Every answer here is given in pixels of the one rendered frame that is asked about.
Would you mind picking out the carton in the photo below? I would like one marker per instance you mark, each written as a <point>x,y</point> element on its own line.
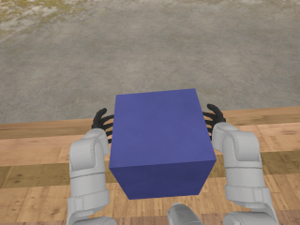
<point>160,144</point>

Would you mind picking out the right robot thigh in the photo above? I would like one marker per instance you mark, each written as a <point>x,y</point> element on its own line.
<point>180,214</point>

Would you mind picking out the left robot forearm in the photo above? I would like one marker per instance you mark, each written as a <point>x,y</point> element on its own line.
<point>88,192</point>

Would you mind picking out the right robot forearm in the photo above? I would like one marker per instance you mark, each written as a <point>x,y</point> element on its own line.
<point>244,173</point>

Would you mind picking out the right robot upper arm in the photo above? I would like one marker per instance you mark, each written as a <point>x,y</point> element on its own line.
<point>248,218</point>

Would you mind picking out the robot right hand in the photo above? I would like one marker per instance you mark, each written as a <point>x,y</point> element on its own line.
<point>217,117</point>

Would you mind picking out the robot left hand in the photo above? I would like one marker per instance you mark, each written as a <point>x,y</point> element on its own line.
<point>98,122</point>

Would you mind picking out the left robot upper arm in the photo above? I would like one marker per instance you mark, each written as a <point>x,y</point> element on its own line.
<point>105,220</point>

